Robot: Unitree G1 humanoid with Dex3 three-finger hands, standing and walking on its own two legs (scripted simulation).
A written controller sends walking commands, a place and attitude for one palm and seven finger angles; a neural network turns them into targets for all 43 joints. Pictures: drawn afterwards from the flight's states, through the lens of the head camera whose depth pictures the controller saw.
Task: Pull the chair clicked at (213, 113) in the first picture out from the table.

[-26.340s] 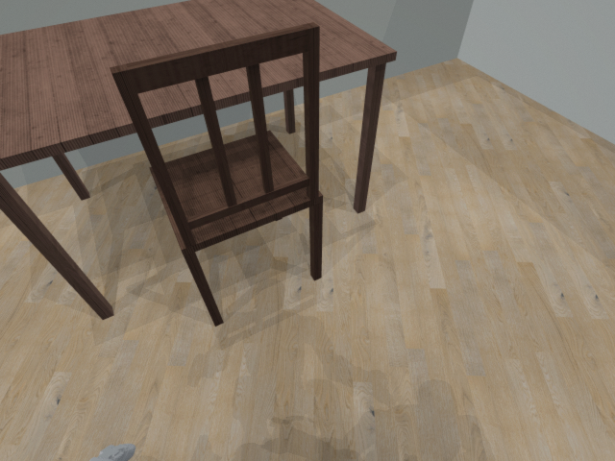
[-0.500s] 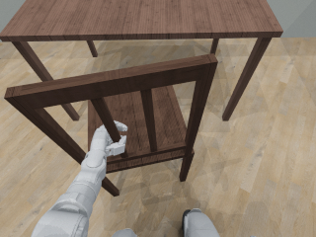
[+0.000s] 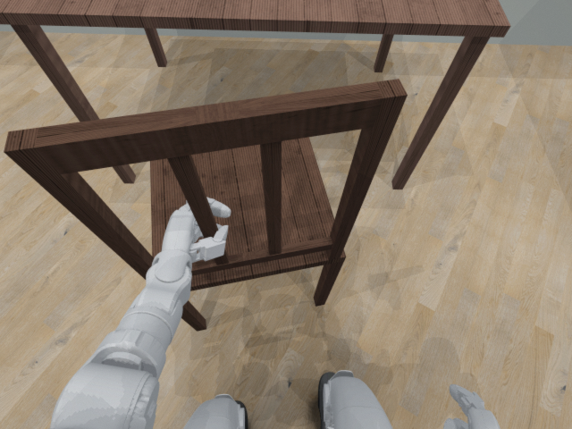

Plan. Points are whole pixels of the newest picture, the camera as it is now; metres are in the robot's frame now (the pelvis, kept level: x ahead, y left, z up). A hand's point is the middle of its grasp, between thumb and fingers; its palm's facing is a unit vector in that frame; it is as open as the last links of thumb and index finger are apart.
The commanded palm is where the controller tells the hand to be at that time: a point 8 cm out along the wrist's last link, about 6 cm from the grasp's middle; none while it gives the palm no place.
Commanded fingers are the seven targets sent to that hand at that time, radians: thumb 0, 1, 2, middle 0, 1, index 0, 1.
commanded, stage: step backward, pulling the chair out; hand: left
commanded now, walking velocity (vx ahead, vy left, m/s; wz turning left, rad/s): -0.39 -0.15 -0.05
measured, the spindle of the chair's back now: (206, 220) +0.41 +0.13 -0.04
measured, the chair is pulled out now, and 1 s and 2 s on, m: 0.31 0.58 0.70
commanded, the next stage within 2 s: stop walking, hand still on the chair in 0.78 s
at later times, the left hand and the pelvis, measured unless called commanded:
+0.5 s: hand (201, 313) +0.27 +0.13 -0.06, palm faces -0.08 -0.98 -0.19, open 5.4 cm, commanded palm +0.26 +0.18 -0.06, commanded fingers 0.00 0.90 0.90 -0.50 -1.45 -0.50 -1.45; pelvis -0.11 +0.02 +0.01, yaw -3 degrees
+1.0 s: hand out of the picture +0.11 +0.12 -0.05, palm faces -0.04 -0.98 -0.20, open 5.5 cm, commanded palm +0.09 +0.17 -0.04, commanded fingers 0.00 0.90 0.90 -0.50 -1.45 -0.50 -1.45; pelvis -0.26 +0.01 +0.01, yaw -3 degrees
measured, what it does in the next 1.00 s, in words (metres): walks backwards: right foot, then left foot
